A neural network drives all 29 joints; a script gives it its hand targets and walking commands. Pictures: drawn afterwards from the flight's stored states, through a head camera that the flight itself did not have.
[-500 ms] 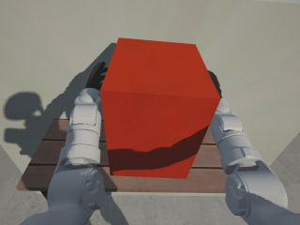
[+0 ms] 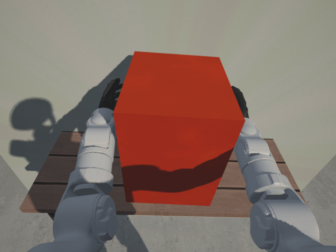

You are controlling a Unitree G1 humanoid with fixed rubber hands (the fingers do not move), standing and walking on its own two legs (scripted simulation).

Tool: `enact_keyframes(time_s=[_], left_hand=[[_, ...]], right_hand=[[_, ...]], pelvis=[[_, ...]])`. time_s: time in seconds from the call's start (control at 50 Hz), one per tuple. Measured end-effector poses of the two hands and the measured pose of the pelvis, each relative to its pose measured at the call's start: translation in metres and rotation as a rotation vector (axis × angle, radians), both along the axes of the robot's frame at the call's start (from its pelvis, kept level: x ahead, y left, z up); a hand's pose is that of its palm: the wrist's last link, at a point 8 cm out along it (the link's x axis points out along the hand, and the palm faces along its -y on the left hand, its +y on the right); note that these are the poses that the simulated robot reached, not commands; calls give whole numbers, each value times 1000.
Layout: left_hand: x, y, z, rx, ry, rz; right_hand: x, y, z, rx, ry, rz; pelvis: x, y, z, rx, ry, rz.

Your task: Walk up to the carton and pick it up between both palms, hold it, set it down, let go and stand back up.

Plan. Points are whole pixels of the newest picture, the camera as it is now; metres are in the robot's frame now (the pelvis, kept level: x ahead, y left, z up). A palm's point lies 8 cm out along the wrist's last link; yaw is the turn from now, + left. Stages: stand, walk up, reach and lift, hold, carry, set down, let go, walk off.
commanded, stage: set down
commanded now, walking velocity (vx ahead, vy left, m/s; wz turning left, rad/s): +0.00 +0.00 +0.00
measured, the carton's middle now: (172, 129) +0.41 -0.01 +0.10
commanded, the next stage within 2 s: none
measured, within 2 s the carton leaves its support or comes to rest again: rests again in 0.42 s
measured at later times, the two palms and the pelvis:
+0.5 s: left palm (109, 120) +0.40 +0.15 +0.14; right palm (238, 132) +0.37 -0.16 +0.13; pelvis -0.01 +0.00 +0.00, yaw +0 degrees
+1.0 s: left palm (106, 125) +0.40 +0.16 +0.13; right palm (236, 133) +0.37 -0.16 +0.13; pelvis -0.01 +0.00 +0.00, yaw -1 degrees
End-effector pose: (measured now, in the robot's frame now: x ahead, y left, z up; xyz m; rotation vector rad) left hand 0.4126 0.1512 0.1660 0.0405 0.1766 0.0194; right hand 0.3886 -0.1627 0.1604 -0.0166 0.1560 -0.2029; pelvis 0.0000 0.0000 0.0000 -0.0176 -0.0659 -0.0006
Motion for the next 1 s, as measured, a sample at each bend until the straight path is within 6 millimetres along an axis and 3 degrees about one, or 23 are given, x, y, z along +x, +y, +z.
enact_keyframes(time_s=[0.46, 1.0], left_hand=[[-13, -1, -22, -16, 18, -14], [-16, 5, -34, -39, 4, -22]], right_hand=[[-19, -1, -27, -7, 9, -8], [-20, 3, -31, -17, -45, -2]], pelvis=[[-9, 4, 0, 1, -9, -6], [-10, 5, 1, 7, -9, -14]])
